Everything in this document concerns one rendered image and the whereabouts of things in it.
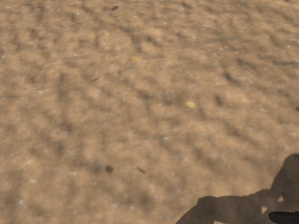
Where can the robot right hand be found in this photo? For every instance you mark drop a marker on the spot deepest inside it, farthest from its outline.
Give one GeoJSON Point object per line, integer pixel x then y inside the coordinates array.
{"type": "Point", "coordinates": [280, 217]}

